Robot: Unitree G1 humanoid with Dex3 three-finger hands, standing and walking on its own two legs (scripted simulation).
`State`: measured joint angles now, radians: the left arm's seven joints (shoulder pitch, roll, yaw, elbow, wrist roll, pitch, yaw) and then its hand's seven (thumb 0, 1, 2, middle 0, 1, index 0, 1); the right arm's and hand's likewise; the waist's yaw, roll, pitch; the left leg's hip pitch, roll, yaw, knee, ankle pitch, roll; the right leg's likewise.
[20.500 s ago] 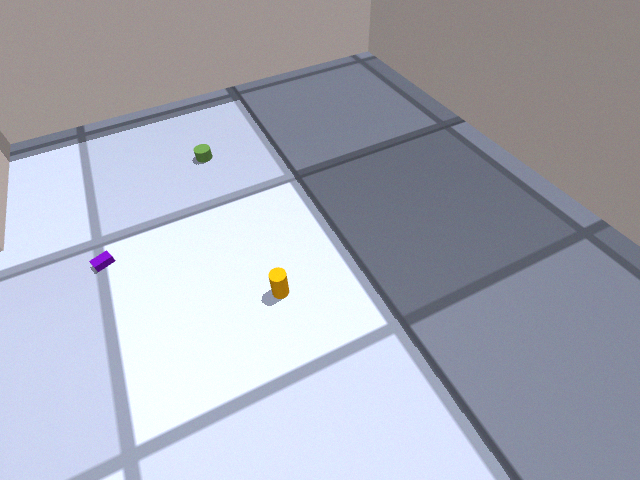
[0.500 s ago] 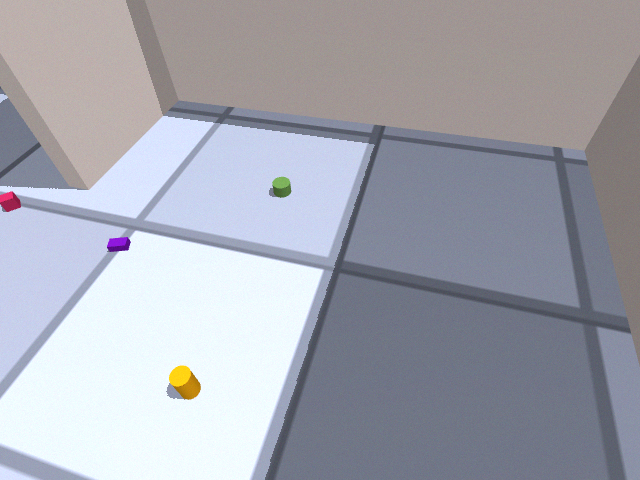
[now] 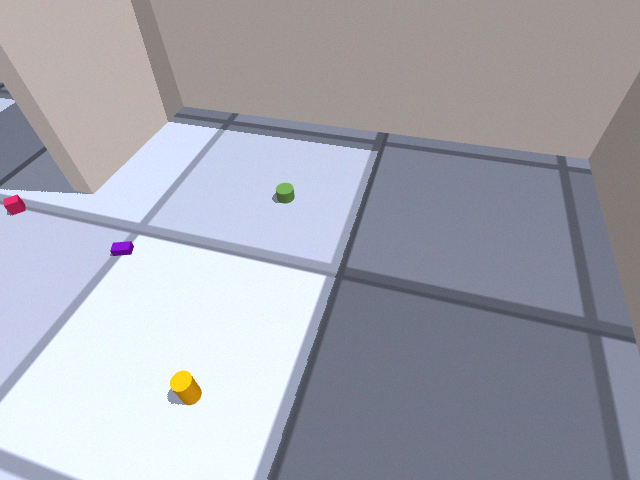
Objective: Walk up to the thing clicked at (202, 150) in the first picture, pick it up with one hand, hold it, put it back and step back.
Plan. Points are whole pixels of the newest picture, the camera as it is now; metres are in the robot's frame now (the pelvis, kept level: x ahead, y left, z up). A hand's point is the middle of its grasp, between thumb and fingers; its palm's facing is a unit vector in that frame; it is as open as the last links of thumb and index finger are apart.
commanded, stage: walk up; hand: left
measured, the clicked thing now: (285, 193) +1.48 +0.22 -0.75
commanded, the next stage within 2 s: none
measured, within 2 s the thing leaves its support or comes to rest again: neither
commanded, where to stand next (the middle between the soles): +1.08 +0.00 m, yaw +0 degrees
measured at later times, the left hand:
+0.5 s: hand (138, 429) +0.23 +0.31 -0.15, palm faces -0.06 -0.94 -0.34, open 7.4 cm
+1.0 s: hand (178, 321) +0.42 +0.30 -0.14, palm faces +0.01 -0.93 -0.36, open 7.4 cm
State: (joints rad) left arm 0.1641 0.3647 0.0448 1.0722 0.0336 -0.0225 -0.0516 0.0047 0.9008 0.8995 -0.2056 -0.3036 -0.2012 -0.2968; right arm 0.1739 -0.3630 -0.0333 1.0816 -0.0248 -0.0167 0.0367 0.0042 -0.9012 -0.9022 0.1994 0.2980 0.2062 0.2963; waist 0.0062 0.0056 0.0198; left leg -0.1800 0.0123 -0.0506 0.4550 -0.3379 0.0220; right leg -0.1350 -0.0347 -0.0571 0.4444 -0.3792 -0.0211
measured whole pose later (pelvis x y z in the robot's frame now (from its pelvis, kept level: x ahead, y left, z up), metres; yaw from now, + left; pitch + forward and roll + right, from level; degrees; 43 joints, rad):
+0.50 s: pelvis +0.16 +0.04 -0.01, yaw +1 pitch -3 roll +2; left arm 0.21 0.43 0.06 0.95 0.02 -0.03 -0.11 0.01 0.90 0.90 -0.20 -0.30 -0.20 -0.30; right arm 0.33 -0.40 -0.07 0.92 -0.01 -0.09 0.05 0.00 -0.90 -0.90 0.20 0.30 0.21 0.30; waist -0.02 -0.05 0.08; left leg 0.01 0.00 0.09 0.36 -0.31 0.00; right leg -0.49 -0.09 0.00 0.70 -0.20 -0.01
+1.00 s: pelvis +0.40 +0.02 -0.01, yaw +2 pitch -2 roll -2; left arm 0.34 0.43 0.06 0.86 0.02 -0.07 -0.08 0.01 0.90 0.90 -0.21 -0.30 -0.20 -0.30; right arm 0.27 -0.43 -0.08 0.89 -0.03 -0.05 0.08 0.01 -0.90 -0.90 0.20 0.30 0.20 0.30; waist 0.04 0.03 0.07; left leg -0.47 0.11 0.03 0.62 -0.16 0.00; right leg -0.10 0.00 -0.10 0.47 -0.34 -0.02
